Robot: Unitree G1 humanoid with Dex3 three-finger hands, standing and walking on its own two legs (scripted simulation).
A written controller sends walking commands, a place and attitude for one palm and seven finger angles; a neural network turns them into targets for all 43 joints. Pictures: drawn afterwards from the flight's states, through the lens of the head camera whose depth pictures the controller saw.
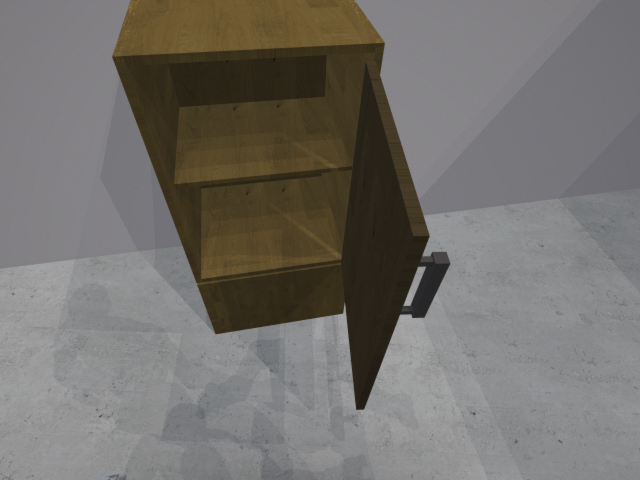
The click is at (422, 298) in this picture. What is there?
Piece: cupboard door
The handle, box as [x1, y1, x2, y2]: [400, 252, 449, 317]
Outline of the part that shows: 446,252 432,252 430,256 422,256 418,266 425,266 425,270 411,304 409,306 403,306 400,314 410,313 412,317 424,317 449,264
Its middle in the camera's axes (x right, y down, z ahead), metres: +0.14 +0.07 +0.57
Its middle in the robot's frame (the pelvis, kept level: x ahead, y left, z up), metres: +0.39 -0.11 +0.00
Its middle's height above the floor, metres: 0.77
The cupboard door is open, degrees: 81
